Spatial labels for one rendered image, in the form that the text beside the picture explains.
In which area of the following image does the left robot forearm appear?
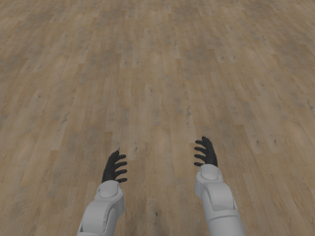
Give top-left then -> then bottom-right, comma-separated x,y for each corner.
76,180 -> 125,236

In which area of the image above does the right robot hand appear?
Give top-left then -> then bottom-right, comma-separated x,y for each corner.
194,136 -> 218,167

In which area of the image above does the left robot hand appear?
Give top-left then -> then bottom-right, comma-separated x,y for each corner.
101,150 -> 128,183

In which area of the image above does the right robot forearm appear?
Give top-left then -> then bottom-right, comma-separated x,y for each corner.
194,164 -> 246,236

